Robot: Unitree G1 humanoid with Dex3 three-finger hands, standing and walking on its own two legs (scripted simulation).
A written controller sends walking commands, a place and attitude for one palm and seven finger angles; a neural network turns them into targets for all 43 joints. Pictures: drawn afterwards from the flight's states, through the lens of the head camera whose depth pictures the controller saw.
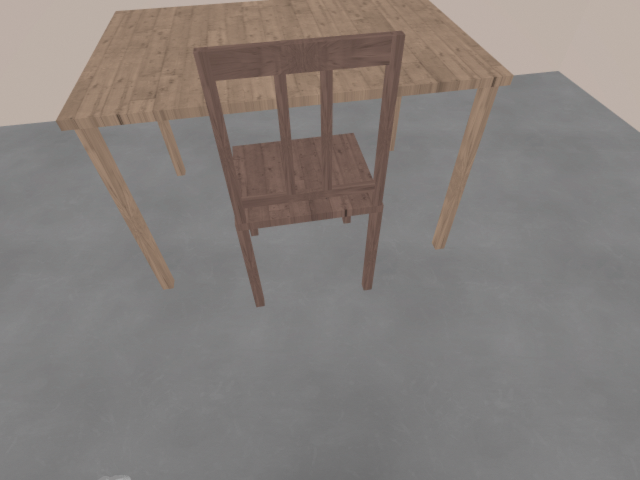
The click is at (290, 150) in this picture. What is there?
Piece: chair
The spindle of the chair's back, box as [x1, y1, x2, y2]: [274, 74, 295, 194]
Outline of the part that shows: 274,75 286,192 287,194 294,194 295,189 285,74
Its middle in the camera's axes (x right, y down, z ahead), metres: -0.09 -0.24 +0.96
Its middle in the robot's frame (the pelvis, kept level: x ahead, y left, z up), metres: +0.87 +0.14 -0.07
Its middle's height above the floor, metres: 0.70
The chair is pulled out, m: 0.00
